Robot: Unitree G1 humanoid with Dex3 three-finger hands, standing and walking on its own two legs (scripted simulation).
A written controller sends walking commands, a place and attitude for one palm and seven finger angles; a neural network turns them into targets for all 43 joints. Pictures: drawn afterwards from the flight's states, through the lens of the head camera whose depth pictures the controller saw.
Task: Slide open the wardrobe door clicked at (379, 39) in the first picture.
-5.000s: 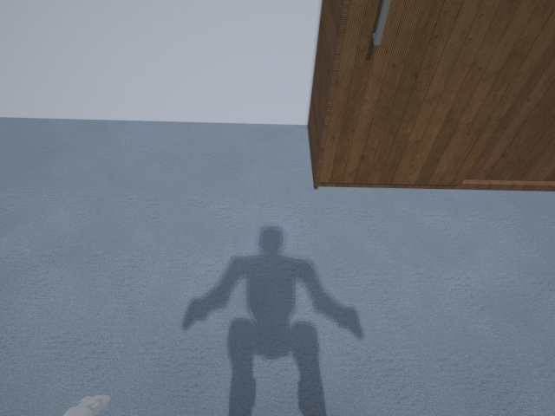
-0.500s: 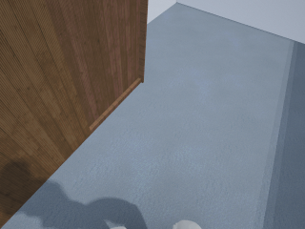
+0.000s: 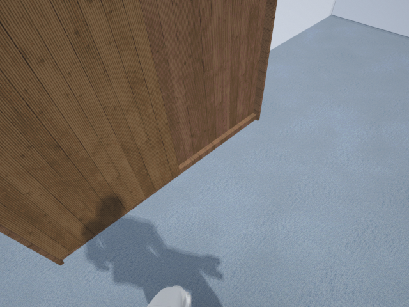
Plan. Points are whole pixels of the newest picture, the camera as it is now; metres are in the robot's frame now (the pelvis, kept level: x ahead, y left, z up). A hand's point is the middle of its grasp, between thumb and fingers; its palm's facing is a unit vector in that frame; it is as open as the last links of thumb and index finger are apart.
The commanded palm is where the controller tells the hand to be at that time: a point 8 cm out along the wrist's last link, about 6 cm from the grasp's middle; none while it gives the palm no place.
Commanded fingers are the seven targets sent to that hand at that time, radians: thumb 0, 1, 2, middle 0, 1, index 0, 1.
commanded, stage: turn to face it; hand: left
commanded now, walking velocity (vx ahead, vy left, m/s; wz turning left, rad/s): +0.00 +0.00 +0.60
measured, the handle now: out of the picture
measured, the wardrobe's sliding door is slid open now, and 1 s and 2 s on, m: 0.00 0.00 0.00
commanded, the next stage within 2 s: take the last steps up to it in 1.08 s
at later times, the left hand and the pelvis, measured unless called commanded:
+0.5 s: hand out of the picture +0.00 +0.28 -0.17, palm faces +0.34 -0.90 -0.28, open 7.4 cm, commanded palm none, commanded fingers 0.00 0.90 0.90 -0.20 -0.30 -0.20 -0.30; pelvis -0.01 +0.03 +0.00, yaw +18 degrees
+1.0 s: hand out of the picture -0.08 +0.21 -0.17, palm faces +0.56 -0.79 -0.26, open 7.4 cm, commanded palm none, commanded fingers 0.00 0.90 0.90 -0.20 -0.30 -0.20 -0.30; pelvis -0.01 +0.01 -0.01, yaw +35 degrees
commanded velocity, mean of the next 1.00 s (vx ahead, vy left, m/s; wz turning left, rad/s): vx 0.00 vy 0.00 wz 0.51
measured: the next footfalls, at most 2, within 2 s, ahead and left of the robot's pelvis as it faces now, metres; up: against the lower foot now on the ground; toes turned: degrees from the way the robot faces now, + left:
left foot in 0.28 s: +0.00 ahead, +0.16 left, +0.00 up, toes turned +17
right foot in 0.66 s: +0.09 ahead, -0.08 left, +0.00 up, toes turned +21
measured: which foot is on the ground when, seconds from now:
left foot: up 0.00-0.26, down 0.28-0.66, up 0.68-1.00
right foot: down 0.00-0.28, up 0.30-0.64, down 0.66-1.00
